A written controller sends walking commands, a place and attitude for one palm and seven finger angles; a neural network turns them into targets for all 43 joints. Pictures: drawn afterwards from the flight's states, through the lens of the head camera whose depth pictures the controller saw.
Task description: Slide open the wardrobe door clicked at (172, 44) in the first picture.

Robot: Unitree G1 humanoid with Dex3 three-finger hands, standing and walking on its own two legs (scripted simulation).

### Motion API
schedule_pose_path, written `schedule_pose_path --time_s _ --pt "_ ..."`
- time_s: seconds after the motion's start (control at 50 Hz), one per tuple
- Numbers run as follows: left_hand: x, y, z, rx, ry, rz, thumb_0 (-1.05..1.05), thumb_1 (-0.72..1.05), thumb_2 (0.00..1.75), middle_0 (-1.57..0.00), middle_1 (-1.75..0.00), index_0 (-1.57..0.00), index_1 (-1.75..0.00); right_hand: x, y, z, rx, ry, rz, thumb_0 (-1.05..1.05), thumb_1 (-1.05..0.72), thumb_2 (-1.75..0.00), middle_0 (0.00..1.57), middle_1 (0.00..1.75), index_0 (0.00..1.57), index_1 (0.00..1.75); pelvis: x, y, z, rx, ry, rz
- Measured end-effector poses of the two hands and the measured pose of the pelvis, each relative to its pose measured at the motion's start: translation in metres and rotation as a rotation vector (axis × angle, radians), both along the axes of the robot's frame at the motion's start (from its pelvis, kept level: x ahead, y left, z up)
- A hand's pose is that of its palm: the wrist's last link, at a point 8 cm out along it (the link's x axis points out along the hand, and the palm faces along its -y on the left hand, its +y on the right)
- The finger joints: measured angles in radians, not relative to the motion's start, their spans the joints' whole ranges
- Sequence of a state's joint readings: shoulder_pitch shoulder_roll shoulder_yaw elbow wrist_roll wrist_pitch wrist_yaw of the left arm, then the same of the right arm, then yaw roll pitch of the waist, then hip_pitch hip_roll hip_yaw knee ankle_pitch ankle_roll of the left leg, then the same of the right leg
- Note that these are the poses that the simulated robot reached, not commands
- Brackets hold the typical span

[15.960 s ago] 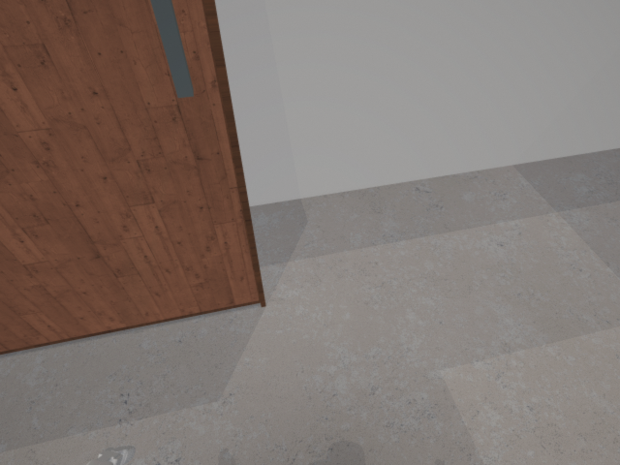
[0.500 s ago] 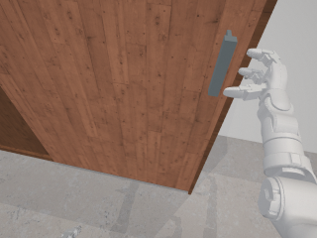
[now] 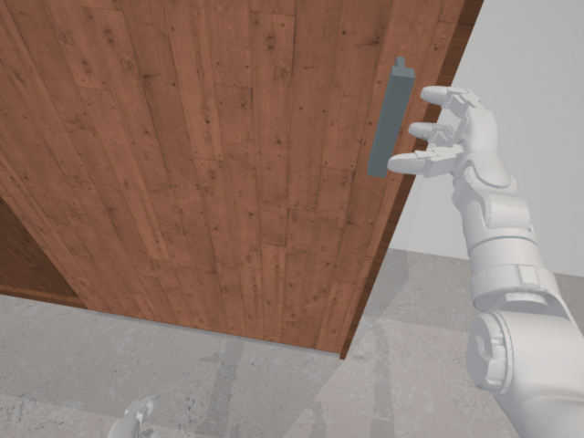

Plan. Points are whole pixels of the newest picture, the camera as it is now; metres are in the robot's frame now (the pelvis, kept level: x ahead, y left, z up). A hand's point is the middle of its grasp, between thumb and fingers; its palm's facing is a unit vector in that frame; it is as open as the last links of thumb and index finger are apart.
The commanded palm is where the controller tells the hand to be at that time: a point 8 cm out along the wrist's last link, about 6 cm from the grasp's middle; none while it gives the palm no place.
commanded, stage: move the hooked fingers beside the handle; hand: right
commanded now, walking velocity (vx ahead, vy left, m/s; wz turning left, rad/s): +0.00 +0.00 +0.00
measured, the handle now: (387, 118) +0.52 -0.08 +0.20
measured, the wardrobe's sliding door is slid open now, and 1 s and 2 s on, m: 0.00 0.00 0.00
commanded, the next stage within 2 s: feel for the door with the fingertips in 0.28 s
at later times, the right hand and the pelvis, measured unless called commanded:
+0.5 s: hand (426, 148) +0.46 -0.13 +0.20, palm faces +0.08 +1.00 +0.03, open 14.0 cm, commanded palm +0.43 -0.18 +0.20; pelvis +0.00 +0.00 +0.00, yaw +0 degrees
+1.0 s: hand (403, 137) +0.47 -0.10 +0.21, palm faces +0.07 +1.00 +0.00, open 14.0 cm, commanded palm +0.44 -0.16 +0.20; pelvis +0.01 +0.00 +0.00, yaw +0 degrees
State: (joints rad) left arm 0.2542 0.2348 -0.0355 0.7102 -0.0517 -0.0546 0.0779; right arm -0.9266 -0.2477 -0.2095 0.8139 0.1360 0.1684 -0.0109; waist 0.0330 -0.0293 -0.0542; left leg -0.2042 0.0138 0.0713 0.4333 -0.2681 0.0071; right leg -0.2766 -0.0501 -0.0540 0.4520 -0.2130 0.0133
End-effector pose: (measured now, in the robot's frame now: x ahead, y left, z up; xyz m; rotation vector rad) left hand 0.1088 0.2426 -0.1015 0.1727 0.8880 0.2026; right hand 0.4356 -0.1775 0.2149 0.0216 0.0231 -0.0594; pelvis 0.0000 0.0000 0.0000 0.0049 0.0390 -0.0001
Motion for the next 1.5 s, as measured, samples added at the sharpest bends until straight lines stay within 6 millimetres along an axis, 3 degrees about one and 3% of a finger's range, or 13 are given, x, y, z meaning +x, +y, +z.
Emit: schedule_pose_path --time_s 0.12,0.24,0.42,0.58,0.7,0.82,0.98,1.18,1.5 --pt "-0.014 0.002 -0.004 -0.011 0.031 0.027 0.01 0.9 0.9 -0.2 -0.3 -0.21 -0.3 0.004 -0.011 -0.016 0.014 0.023 -0.051 -0.01 0.5 -0.3 0.3 1.2 0.3 1.2 0.003 0.001 0.001 -0.003 0.009 0.015" --pt "-0.03 0.009 -0.007 -0.006 0.076 0.049 0.01 0.9 0.9 -0.2 -0.3 -0.21 -0.3 -0.005 -0.021 -0.007 -0.022 -0.089 -0.054 -0.01 0.5 -0.3 0.3 1.2 0.3 1.2 0.006 0.002 0.0 -0.002 -0.001 0.018" --pt "-0.023 0.016 -0.005 0.024 0.07 0.048 0.01 0.91 0.9 -0.2 -0.3 -0.2 -0.3 -0.001 -0.014 -0.02 0.005 0.037 -0.014 -0.01 0.51 -0.3 0.3 1.2 0.3 1.2 0.005 0.001 0.0 0.002 0.002 0.004" --pt "-0.013 0.01 -0.003 0.009 0.034 0.029 0.01 0.91 0.9 -0.2 -0.3 -0.2 -0.3 0.002 0.004 -0.011 0.002 -0.06 -0.005 -0.01 0.5 -0.3 0.3 1.2 0.3 1.2 0.005 0.001 0.0 0.0 0.012 0.009" --pt "-0.011 0.003 -0.006 -0.014 0.039 0.025 0.01 0.91 0.9 -0.2 -0.3 -0.2 -0.3 0.005 0.02 -0.013 0.008 -0.001 0.013 -0.01 0.51 -0.3 0.3 1.2 0.3 1.2 0.007 0.0 0.0 -0.001 0.01 0.011" --pt "-0.011 0.0 -0.007 -0.024 0.041 0.026 0.01 0.91 0.9 -0.2 -0.3 -0.2 -0.3 0.004 0.022 -0.016 0.024 -0.004 -0.022 -0.01 0.5 -0.3 0.3 1.2 0.3 1.2 0.008 0.001 0.0 -0.003 0.006 0.017" --pt "-0.019 0.005 -0.009 -0.012 0.071 0.026 0.01 0.9 0.9 -0.2 -0.3 -0.21 -0.3 0.006 0.024 -0.008 -0.022 -0.023 -0.014 -0.01 0.5 -0.3 0.3 1.2 0.3 1.2 0.006 0.003 0.0 -0.002 0.004 0.008" --pt "-0.036 0.013 -0.01 0.012 0.106 0.043 0.01 0.91 0.9 -0.2 -0.3 -0.2 -0.3 0.018 0.028 -0.012 0.004 0.008 -0.022 -0.01 0.5 -0.3 0.31 1.2 0.33 1.22 0.003 0.004 -0.001 -0.002 0.021 0.006" --pt "-0.065 0.012 -0.015 -0.006 0.146 0.08 0.01 0.91 0.9 -0.2 -0.3 -0.2 -0.3 0.019 0.026 -0.014 -0.005 -0.021 -0.011 -0.01 0.5 -0.3 0.33 1.22 0.34 1.22 -0.001 0.001 -0.001 0.0 0.028 0.016"
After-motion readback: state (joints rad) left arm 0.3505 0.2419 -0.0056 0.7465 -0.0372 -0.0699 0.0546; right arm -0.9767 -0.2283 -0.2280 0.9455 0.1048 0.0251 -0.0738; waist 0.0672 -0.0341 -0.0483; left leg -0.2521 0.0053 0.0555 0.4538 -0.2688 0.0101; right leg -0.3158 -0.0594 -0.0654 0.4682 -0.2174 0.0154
